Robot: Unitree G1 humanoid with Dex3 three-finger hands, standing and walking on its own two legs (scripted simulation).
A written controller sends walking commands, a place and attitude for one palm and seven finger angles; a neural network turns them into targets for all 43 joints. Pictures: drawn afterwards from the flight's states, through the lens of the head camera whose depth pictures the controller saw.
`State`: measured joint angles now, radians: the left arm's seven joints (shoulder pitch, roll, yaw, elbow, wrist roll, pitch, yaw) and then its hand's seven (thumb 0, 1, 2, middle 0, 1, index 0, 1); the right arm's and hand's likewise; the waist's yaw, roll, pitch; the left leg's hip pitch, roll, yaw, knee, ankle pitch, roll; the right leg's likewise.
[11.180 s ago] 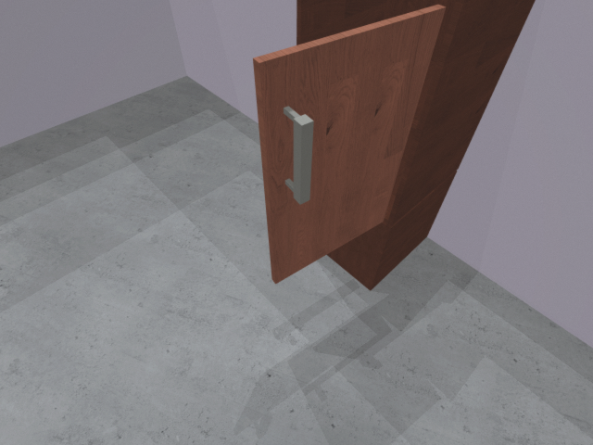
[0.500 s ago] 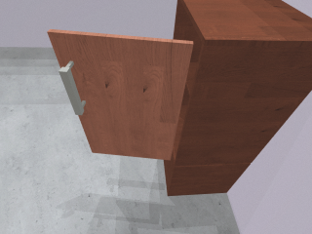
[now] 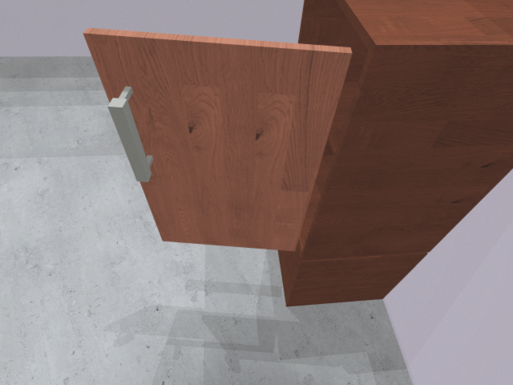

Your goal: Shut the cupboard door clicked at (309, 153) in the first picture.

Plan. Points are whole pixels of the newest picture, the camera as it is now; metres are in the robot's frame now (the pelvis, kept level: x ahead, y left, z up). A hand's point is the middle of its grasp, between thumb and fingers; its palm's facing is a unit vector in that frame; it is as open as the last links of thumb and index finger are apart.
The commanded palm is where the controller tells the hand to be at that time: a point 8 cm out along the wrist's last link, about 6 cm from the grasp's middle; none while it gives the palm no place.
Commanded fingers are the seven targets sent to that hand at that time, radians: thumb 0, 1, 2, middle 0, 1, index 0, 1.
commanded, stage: shuffle to correct the standing spot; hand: left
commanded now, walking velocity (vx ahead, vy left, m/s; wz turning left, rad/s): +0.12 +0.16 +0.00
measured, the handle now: (136, 137) +0.49 +0.26 +0.09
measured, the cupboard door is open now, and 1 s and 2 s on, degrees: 81 81 81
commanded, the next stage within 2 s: come to a stop and stand still in 0.02 s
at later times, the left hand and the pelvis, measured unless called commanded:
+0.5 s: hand out of the picture +0.12 +0.18 -0.16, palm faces -0.03 -0.98 -0.21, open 7.3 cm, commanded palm none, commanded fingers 0.00 0.90 0.90 -0.20 -0.30 -0.20 -0.30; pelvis +0.03 +0.01 +0.01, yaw -2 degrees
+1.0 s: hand out of the picture -0.01 +0.17 -0.16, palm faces +0.04 -0.98 -0.20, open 7.4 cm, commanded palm none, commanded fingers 0.00 0.90 0.90 -0.20 -0.30 -0.20 -0.30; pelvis +0.00 -0.01 +0.01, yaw +1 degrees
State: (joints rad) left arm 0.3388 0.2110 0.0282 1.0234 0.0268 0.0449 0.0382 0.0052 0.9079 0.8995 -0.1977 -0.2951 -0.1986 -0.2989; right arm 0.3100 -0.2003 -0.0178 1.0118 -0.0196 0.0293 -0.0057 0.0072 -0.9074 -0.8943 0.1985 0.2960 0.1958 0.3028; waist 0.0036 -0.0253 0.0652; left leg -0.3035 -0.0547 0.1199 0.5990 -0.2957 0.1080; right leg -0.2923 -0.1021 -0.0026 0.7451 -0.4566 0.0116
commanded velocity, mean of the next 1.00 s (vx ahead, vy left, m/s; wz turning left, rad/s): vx -0.02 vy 0.00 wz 0.00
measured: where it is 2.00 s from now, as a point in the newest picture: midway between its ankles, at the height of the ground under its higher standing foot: outside the picture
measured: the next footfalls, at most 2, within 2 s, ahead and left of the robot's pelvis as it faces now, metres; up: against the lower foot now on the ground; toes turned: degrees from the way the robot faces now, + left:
right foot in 0.28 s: +0.11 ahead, -0.08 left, +0.00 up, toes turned +4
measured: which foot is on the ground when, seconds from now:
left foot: down 0.00-1.00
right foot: up 0.00-0.26, down 0.28-1.00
